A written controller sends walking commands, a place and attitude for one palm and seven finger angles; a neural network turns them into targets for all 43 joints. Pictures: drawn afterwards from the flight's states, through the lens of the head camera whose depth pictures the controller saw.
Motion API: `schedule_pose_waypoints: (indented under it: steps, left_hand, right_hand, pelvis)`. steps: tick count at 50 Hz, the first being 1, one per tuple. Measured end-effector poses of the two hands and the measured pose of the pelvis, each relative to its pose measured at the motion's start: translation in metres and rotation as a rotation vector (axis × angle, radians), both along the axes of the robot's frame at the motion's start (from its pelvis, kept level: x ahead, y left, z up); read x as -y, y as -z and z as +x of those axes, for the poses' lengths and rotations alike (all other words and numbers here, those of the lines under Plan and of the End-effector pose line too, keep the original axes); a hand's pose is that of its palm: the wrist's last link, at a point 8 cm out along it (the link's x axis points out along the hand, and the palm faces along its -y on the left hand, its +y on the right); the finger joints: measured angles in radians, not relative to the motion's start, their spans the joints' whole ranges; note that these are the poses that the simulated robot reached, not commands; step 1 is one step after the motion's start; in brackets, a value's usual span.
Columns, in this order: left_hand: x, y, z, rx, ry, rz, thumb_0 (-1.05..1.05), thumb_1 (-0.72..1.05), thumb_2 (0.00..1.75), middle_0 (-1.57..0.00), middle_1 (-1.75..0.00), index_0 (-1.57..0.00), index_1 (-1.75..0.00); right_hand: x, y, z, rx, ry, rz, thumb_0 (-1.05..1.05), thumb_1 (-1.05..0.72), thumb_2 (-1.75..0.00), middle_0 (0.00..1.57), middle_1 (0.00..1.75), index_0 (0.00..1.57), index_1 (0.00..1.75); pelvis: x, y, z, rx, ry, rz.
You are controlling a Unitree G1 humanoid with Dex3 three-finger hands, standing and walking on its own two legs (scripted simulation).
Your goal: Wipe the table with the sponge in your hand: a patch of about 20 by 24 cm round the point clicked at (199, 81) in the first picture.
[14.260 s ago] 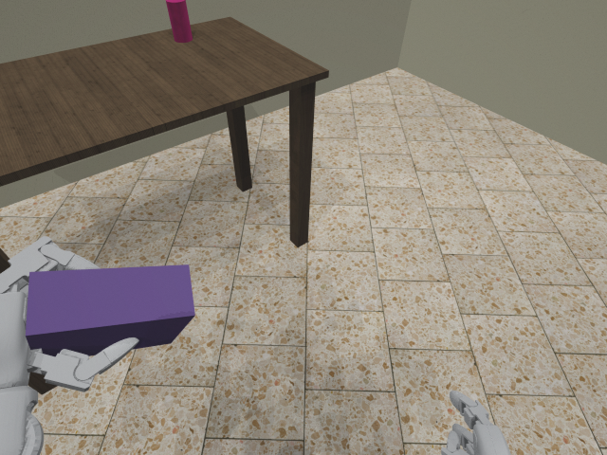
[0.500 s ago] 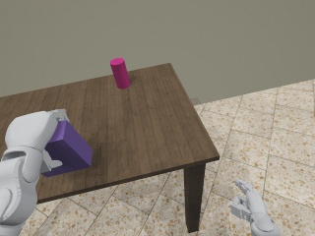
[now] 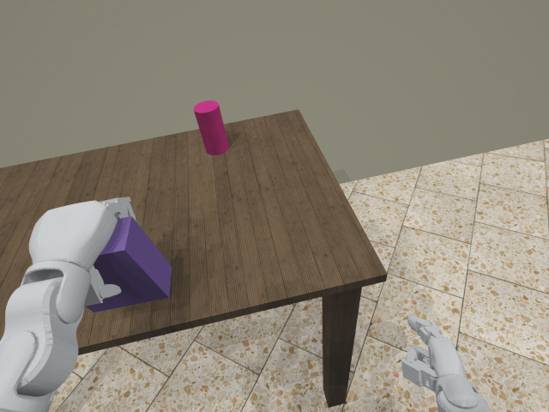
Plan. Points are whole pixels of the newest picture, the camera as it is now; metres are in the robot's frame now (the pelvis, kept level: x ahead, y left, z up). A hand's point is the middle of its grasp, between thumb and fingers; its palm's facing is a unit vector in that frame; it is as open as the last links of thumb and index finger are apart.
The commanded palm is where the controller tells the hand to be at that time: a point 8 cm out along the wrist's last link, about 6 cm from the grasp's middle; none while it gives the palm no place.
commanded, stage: move the sponge above the wiping area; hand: left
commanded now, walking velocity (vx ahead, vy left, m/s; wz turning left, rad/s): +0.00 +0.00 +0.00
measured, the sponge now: (119, 275) +0.25 +0.27 +0.10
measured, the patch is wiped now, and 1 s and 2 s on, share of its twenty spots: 0.00 0.00 0.00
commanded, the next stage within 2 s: lower the sponge onto the table in 1.66 s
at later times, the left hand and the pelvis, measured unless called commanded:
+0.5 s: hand (111, 249) +0.26 +0.28 +0.14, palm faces +0.03 -0.04 -1.00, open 9.6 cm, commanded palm +0.23 +0.28 +0.20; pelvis +0.01 -0.01 +0.00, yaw +0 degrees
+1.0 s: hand (106, 254) +0.26 +0.28 +0.13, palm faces +0.05 -0.04 -1.00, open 9.6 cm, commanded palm +0.23 +0.28 +0.20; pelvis +0.02 -0.01 +0.00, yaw +1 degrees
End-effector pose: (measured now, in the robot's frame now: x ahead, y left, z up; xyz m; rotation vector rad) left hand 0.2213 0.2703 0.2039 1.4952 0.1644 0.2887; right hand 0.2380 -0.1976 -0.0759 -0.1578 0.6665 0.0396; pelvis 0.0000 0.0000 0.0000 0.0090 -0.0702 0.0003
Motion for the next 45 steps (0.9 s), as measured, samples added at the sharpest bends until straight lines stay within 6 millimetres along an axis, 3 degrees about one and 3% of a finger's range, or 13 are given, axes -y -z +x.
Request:
schedule_pose_waypoints:
  steps: [16, 29, 36, 45]
  left_hand:
    - [0.002, 0.011, 0.021, -0.039, -0.015, 0.008, 0.00, -0.45, 1.03, -0.78, -1.36, -0.78, -1.36]
    - [-0.006, 0.019, 0.021, -0.069, -0.035, 0.010, 0.00, -0.45, 1.03, -0.78, -1.36, -0.78, -1.36]
    - [-0.003, 0.024, 0.025, -0.071, -0.009, 0.010, 0.00, -0.45, 1.03, -0.78, -1.36, -0.78, -1.36]
    - [-0.006, 0.015, 0.017, -0.024, -0.023, 0.016, 0.00, -0.45, 1.03, -0.78, -1.36, -0.78, -1.36]
  right_hand:
    - [0.011, 0.004, 0.000, -0.024, 0.012, -0.004, 0.01, -0.90, -0.90, 0.20, 0.30, 0.20, 0.30]
    - [0.032, 0.010, -0.004, -0.053, 0.051, -0.033, 0.01, -0.90, -0.90, 0.20, 0.30, 0.20, 0.30]
    - [0.031, 0.012, -0.005, -0.059, 0.056, -0.036, 0.01, -0.90, -0.90, 0.20, 0.30, 0.20, 0.30]
    - [0.025, 0.010, -0.003, -0.050, 0.050, -0.012, 0.01, -0.90, -0.90, 0.20, 0.30, 0.20, 0.30]
  pelvis:
    - [0.007, -0.001, 0.005, -0.009, -0.002, 0.001]
    - [0.012, 0.000, 0.014, -0.018, -0.002, 0.000]
    - [0.011, 0.000, 0.016, -0.021, -0.005, -0.001]
    - [0.009, 0.001, 0.018, -0.021, 0.001, -0.001]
